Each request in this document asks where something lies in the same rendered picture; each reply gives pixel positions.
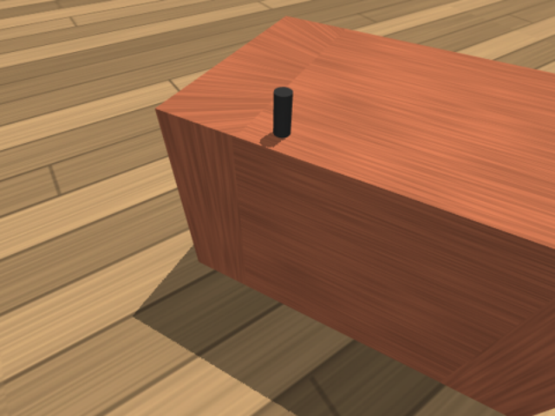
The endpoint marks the can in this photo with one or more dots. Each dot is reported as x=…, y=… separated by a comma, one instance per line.
x=282, y=110

